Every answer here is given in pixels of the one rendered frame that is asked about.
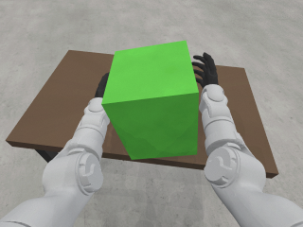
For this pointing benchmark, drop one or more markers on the robot right hand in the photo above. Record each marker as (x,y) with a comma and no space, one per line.
(209,76)

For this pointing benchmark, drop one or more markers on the robot left upper arm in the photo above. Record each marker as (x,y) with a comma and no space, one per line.
(69,182)

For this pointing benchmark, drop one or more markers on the robot right forearm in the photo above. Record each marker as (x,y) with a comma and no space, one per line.
(218,124)

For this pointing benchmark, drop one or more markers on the robot left hand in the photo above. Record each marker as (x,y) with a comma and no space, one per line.
(102,86)

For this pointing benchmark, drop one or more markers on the robot left forearm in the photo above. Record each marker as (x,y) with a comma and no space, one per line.
(90,133)

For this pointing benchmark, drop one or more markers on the table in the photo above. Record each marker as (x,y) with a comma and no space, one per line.
(53,116)

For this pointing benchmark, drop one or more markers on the robot right upper arm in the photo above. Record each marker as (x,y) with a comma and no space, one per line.
(238,180)

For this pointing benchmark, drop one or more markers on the carton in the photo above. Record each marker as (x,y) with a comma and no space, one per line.
(152,100)

